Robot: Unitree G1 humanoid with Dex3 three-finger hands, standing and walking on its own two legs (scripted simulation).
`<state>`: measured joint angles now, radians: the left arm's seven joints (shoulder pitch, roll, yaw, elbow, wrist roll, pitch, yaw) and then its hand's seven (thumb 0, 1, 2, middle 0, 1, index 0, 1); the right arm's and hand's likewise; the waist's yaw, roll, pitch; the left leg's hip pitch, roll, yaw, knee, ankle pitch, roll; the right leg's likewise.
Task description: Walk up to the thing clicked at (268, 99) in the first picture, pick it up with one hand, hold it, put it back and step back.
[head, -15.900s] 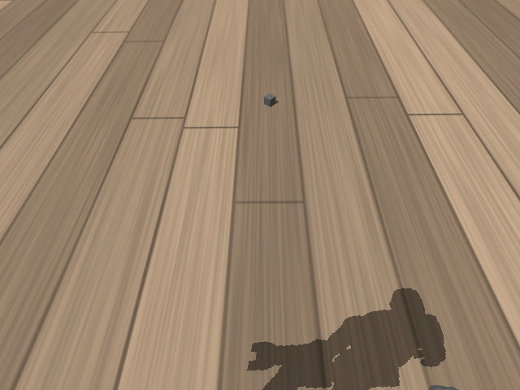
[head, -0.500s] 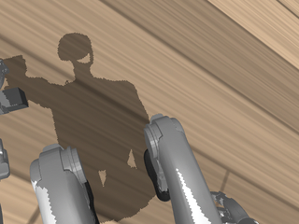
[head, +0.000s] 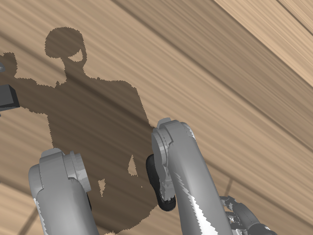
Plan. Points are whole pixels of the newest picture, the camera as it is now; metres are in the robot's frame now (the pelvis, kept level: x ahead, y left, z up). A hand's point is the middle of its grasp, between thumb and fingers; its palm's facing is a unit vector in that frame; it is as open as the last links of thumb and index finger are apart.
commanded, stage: rest palm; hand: left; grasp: from above
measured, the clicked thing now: (3, 98) +0.49 +0.30 -0.29
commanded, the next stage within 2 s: close in 1.40 s
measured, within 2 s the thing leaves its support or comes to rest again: neither
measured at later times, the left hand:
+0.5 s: hand out of the picture +0.48 +0.30 -0.24, palm faces -0.44 -0.11 -0.89, open 12.9 cm
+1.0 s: hand out of the picture +0.47 +0.30 -0.25, palm faces -0.44 -0.11 -0.89, open 13.1 cm
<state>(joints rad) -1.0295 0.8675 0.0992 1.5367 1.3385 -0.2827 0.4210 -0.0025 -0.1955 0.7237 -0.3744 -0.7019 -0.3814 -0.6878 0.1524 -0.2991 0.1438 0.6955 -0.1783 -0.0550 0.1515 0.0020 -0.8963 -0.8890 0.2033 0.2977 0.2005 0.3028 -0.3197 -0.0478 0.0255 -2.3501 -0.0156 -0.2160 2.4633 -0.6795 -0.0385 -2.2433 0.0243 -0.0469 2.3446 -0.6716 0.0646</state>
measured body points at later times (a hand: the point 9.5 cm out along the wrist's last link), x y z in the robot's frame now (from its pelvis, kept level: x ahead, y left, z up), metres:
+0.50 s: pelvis +0.00 +0.01 -0.02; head +0.27 +0.11 +0.33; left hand +0.50 +0.31 -0.18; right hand +0.03 -0.26 -0.08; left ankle +0.07 +0.13 -0.28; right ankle +0.11 -0.14 -0.28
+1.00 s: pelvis +0.00 +0.01 -0.02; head +0.27 +0.12 +0.32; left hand +0.49 +0.31 -0.20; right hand +0.03 -0.25 -0.08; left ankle +0.07 +0.13 -0.28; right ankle +0.11 -0.14 -0.28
